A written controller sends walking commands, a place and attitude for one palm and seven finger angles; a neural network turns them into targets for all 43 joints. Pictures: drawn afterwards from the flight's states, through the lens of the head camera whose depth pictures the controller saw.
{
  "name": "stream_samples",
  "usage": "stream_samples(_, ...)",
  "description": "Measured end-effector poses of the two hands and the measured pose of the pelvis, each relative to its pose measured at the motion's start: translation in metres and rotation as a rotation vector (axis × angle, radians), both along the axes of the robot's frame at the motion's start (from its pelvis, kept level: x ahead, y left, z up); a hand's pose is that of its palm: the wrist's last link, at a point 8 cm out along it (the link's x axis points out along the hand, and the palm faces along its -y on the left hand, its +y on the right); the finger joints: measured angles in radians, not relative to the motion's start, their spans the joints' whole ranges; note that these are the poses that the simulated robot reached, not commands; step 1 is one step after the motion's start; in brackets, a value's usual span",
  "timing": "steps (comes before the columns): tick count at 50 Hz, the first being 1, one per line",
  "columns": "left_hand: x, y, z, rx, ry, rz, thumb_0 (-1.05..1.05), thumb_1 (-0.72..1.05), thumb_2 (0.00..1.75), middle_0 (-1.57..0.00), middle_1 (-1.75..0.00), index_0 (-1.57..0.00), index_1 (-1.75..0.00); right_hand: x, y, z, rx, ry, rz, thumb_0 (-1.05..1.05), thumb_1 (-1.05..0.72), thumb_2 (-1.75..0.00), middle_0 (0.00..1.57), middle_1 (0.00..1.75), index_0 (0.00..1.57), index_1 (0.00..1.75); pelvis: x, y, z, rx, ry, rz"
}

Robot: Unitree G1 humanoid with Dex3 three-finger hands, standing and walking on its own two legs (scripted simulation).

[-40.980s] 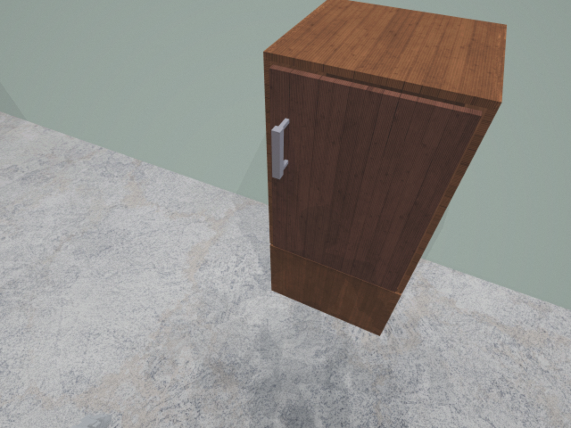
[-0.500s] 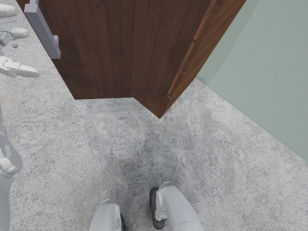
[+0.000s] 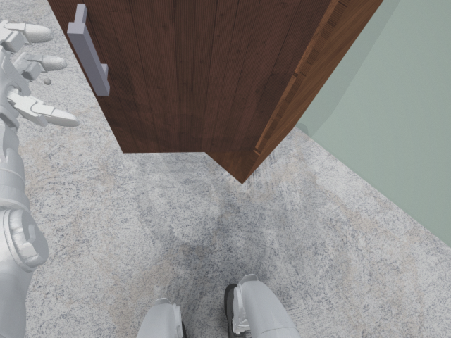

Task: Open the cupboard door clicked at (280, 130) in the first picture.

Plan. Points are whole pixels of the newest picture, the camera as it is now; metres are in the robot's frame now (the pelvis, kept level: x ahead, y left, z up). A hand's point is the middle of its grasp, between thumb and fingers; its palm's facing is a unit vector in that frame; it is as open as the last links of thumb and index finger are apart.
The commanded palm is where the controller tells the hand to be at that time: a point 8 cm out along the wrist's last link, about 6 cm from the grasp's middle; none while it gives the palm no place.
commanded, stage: slide the fingers in behind the handle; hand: left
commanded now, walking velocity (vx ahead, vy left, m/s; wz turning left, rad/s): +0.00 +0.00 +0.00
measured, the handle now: (93, 54) +0.57 +0.17 +0.07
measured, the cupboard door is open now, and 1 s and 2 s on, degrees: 45 45 45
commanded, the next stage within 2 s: close the thumb around the handle in 1.66 s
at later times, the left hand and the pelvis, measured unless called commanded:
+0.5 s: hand (77, 83) +0.51 +0.19 +0.06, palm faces -0.04 -1.00 -0.04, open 14.0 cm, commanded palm +0.49 +0.23 +0.06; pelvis -0.01 -0.01 +0.00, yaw +0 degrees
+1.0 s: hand (92, 83) +0.52 +0.17 +0.06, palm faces -0.05 -1.00 -0.02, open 14.0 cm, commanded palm +0.49 +0.20 +0.06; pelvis -0.01 -0.01 +0.00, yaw +1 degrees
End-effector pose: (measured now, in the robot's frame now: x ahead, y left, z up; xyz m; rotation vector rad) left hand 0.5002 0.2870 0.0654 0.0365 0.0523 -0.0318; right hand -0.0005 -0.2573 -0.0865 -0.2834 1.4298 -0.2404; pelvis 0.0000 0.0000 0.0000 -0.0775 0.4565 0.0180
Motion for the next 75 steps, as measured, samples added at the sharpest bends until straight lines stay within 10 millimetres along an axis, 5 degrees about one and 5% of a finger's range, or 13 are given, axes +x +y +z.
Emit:
stream_samples(36,-0.002,-0.048,-0.001,-0.008,-0.006,0.001,-0.01,-0.5,0.3,-0.3,-1.2,-0.3,-1.2,-0.025,-0.009,-0.009,0.021,-0.006,-0.006,0.01,-0.9,-0.9,0.2,0.3,0.2,0.3,-0.016,-0.011,-0.005,0.022,-0.009,-0.004)
stream_samples(75,0.0,-0.087,-0.004,0.0,-0.019,-0.003,-0.01,-0.5,0.3,-0.3,-1.2,-0.3,-1.2,-0.012,-0.001,-0.014,0.058,-0.018,0.006,0.01,-0.9,-0.9,0.2,0.3,0.2,0.3,-0.008,-0.007,-0.003,0.027,-0.016,0.006)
